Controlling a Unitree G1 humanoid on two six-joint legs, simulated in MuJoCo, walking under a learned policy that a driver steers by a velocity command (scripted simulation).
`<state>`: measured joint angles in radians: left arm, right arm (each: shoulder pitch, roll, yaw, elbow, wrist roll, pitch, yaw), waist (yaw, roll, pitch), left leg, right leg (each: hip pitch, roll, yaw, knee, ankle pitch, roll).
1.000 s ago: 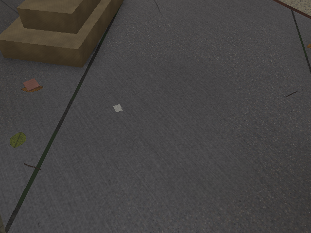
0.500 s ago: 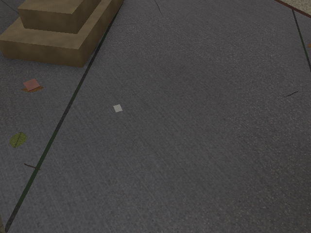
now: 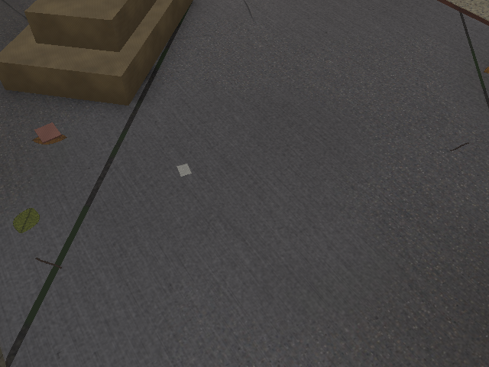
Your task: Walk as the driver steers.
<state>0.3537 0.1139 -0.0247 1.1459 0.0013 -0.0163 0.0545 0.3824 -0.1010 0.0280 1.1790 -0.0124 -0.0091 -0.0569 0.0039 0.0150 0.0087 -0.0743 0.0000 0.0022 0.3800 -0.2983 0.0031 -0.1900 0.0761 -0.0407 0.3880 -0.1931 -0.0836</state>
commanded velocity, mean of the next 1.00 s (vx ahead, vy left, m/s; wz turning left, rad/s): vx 0.30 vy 0.00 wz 0.00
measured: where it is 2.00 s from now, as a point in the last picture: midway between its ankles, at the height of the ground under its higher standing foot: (254, 259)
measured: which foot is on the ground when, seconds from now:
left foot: down 0.00-0.26, up 0.28-0.48, down 0.50-0.96, up 0.98-1.00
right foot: down 0.00-0.50, up 0.52-0.92, down 0.94-1.00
